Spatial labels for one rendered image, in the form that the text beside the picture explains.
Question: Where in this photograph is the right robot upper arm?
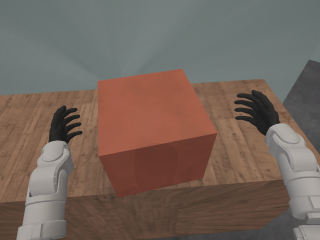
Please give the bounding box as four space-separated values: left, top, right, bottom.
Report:
293 225 320 240

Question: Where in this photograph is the carton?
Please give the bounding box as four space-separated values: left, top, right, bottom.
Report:
97 69 217 198

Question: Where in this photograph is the robot left forearm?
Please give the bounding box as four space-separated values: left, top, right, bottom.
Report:
16 140 74 240

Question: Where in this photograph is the left robot hand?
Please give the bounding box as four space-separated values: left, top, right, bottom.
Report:
48 105 83 144

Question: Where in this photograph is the pedestal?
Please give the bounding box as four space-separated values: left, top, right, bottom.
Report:
0 79 320 240

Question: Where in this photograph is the robot right forearm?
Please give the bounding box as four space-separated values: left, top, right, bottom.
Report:
265 123 320 224

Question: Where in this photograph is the right robot hand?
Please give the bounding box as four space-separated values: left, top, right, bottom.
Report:
234 90 281 136

